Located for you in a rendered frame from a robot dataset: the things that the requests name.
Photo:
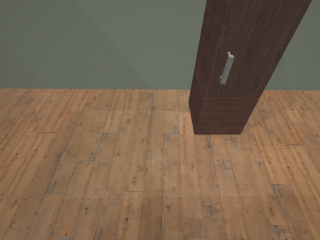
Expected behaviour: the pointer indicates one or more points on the cupboard door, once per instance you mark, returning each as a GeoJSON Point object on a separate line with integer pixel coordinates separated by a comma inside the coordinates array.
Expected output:
{"type": "Point", "coordinates": [256, 34]}

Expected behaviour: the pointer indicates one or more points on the handle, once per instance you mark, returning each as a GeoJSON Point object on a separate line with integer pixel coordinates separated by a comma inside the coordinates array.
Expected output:
{"type": "Point", "coordinates": [227, 68]}

